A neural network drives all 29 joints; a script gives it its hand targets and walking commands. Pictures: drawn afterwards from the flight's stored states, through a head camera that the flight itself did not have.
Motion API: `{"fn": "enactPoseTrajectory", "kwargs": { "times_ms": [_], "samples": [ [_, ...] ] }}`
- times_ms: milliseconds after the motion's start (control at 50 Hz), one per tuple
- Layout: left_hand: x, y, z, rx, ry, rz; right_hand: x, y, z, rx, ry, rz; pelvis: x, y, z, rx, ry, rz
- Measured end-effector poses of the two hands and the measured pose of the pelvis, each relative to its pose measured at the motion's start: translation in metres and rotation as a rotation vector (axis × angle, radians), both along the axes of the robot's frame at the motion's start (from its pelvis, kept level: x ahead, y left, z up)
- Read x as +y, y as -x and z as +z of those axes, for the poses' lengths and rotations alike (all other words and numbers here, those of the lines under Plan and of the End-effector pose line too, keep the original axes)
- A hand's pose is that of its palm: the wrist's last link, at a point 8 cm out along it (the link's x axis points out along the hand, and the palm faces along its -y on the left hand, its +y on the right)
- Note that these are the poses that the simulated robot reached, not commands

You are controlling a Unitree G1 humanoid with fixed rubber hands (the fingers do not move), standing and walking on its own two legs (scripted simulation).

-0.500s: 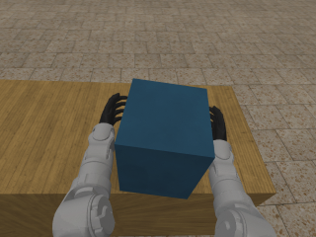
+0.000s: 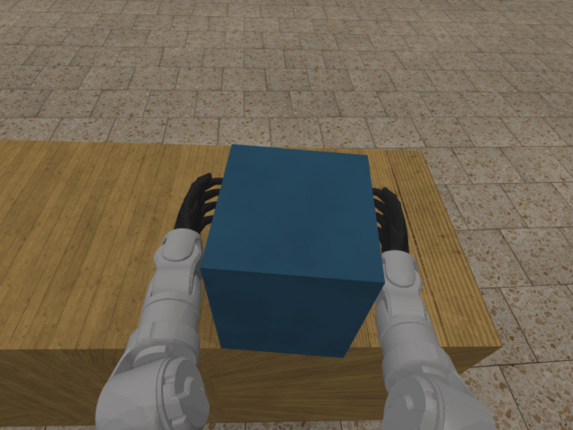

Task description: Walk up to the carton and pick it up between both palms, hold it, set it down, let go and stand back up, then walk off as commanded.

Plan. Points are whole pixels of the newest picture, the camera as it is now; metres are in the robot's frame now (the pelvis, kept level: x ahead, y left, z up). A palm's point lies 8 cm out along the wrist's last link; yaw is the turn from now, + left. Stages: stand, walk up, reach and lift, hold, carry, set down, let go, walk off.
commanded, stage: set down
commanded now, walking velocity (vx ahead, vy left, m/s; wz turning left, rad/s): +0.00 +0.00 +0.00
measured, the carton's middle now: (290, 256) +0.37 +0.00 +0.01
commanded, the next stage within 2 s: none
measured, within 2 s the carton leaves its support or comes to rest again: neither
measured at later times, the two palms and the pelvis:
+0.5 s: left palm (197, 220) +0.42 +0.14 +0.04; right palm (403, 245) +0.38 -0.18 +0.03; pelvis +0.00 +0.00 -0.01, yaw -3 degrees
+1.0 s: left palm (176, 251) +0.37 +0.17 +0.03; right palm (420, 277) +0.33 -0.19 +0.02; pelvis -0.02 +0.00 -0.01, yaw -3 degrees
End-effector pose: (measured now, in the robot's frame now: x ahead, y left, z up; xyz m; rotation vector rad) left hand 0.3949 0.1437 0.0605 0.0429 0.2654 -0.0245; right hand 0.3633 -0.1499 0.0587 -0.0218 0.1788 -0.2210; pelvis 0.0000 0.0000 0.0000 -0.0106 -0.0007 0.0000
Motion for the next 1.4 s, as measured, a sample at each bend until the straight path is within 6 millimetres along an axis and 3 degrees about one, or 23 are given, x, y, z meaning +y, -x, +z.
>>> {"fn": "enactPoseTrajectory", "kwargs": {
  "times_ms": [200, 400, 520, 640, 740, 940, 1240, 1400],
  "samples": [
    [-0.002, -0.001, -0.003, 0.015, -0.013, 0.011, -0.002, -0.001, -0.002, -0.005, 0.009, 0.006, 0.001, 0.002, 0.000, 0.010, -0.001, -0.010],
    [-0.003, -0.020, -0.021, 0.057, -0.018, 0.047, -0.018, -0.010, -0.036, 0.147, -0.039, -0.011, 0.004, 0.002, -0.008, 0.171, 0.016, -0.036],
    [-0.002, -0.031, -0.022, 0.048, -0.011, 0.031, -0.035, -0.020, -0.030, 0.119, -0.048, -0.033, 0.004, 0.002, -0.013, 0.233, 0.017, -0.046],
    [-0.001, -0.029, -0.022, 0.039, 0.001, 0.026, -0.047, -0.024, -0.019, 0.101, -0.034, -0.017, -0.001, 0.005, -0.014, 0.232, 0.010, -0.056],
    [0.005, -0.017, -0.028, 0.040, 0.012, 0.028, -0.051, -0.015, -0.020, 0.094, -0.028, 0.000, -0.005, 0.007, -0.013, 0.216, 0.007, -0.054],
    [0.020, 0.012, -0.034, 0.034, 0.013, 0.028, -0.047, 0.023, -0.037, 0.112, -0.068, -0.012, -0.005, 0.016, -0.012, 0.179, 0.007, -0.042],
    [0.033, 0.070, -0.028, 0.041, 0.038, 0.023, -0.045, 0.075, -0.026, 0.094, -0.067, -0.006, -0.003, 0.027, -0.009, 0.029, 0.001, -0.057],
    [0.038, 0.101, -0.034, 0.071, 0.047, 0.026, -0.050, 0.100, -0.029, 0.115, -0.069, -0.017, -0.004, 0.027, -0.008, -0.007, -0.002, -0.047]
  ]
}}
